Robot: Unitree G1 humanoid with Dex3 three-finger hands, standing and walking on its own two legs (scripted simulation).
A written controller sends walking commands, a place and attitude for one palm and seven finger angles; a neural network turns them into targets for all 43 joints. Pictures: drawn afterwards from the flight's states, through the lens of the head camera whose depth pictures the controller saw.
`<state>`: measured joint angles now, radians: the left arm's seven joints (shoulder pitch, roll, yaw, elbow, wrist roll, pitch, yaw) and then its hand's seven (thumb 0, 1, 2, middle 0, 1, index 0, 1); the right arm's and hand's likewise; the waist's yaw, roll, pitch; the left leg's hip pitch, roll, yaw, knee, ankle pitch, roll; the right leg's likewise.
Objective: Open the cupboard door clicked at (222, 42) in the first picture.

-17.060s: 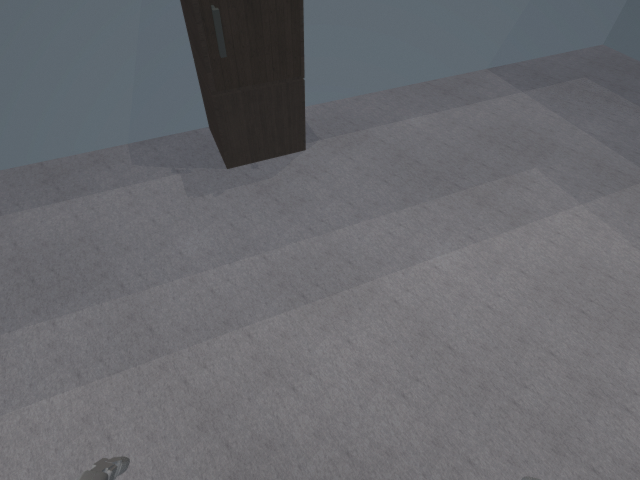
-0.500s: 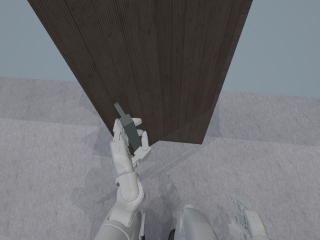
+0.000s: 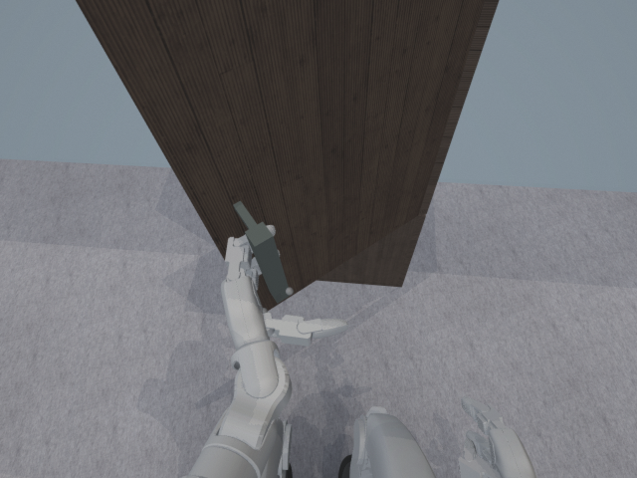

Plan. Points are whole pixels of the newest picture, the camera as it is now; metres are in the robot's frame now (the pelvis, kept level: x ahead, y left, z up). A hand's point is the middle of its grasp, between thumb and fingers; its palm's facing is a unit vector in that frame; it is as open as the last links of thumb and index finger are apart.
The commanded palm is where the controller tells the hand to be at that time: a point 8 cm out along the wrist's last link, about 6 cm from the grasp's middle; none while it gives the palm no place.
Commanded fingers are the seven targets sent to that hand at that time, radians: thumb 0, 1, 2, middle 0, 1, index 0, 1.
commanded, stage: open thumb and fingers to let go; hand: left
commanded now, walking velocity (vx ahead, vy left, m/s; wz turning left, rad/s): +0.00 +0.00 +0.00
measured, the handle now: (262, 255) +0.39 +0.08 +0.02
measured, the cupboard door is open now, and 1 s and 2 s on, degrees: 40 41 41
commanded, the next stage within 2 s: slide the hand sideways off the handle in 0.16 s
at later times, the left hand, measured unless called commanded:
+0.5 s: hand (276, 318) +0.31 +0.06 +0.01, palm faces -0.27 -0.96 -0.02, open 16.2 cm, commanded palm +0.30 +0.09 +0.01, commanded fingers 0.00 -0.50 0.30 -0.15 -0.30 -0.15 -0.30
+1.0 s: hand (238, 346) +0.27 +0.10 +0.02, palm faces -0.16 -0.99 +0.01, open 16.3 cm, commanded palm +0.26 +0.15 +0.01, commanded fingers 0.00 -0.50 0.30 -0.15 -0.30 -0.15 -0.30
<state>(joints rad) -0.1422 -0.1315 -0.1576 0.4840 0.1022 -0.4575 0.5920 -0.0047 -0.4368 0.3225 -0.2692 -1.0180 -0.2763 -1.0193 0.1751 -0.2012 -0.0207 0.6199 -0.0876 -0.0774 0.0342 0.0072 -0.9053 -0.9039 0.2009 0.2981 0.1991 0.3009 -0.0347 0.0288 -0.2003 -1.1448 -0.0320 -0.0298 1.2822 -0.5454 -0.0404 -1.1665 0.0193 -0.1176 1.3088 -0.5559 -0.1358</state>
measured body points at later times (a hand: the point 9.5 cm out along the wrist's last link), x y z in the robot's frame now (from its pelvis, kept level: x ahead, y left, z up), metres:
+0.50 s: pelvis +0.00 +0.05 -0.01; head +0.10 +0.03 +0.43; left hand +0.32 +0.11 +0.01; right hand +0.15 -0.19 -0.12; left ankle +0.03 +0.15 -0.61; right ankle +0.04 -0.04 -0.61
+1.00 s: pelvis +0.00 +0.06 -0.01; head +0.10 +0.06 +0.43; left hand +0.28 +0.15 +0.02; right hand +0.19 -0.16 -0.11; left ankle +0.03 +0.15 -0.61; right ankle +0.04 -0.04 -0.61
